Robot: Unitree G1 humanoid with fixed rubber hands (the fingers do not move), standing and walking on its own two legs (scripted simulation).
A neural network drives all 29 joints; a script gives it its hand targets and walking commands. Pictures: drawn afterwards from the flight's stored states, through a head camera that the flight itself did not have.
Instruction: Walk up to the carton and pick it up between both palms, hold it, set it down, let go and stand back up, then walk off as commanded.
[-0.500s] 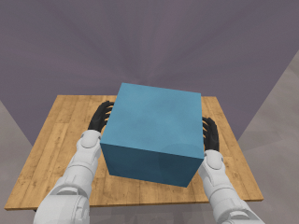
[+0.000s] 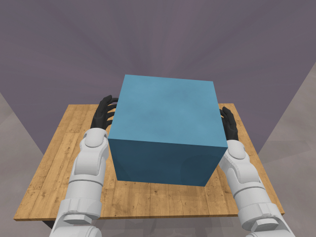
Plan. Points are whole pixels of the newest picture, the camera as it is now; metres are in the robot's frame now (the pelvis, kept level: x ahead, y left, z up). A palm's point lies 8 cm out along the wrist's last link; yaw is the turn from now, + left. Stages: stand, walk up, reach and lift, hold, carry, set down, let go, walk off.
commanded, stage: reach and lift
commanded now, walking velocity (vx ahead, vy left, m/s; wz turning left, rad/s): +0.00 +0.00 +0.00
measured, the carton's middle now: (165, 130) +0.37 -0.02 +0.09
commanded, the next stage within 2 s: hold in 1.10 s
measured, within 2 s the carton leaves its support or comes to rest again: neither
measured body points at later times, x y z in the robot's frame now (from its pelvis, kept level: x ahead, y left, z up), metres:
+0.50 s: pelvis -0.03 +0.00 +0.00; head -0.05 +0.01 +0.45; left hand +0.35 +0.16 +0.16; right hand +0.34 -0.17 +0.12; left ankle +0.00 +0.13 -0.75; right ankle -0.02 -0.13 -0.75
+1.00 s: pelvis -0.01 +0.00 +0.00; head -0.04 +0.02 +0.45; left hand +0.36 +0.16 +0.17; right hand +0.35 -0.17 +0.13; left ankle +0.00 +0.13 -0.75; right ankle -0.02 -0.13 -0.75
